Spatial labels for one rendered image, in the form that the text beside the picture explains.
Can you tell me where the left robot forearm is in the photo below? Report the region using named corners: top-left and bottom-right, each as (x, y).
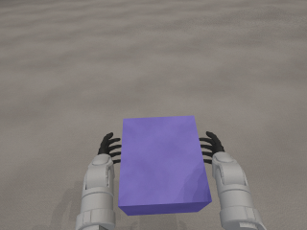
top-left (75, 153), bottom-right (116, 230)

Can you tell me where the right robot forearm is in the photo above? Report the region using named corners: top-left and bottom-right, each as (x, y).
top-left (212, 151), bottom-right (267, 230)

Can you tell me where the carton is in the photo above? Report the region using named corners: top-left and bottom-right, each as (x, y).
top-left (118, 115), bottom-right (212, 216)

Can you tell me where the robot left hand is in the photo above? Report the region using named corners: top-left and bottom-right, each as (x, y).
top-left (97, 132), bottom-right (122, 164)

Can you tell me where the robot right hand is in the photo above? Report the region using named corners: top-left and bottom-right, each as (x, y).
top-left (199, 131), bottom-right (224, 165)

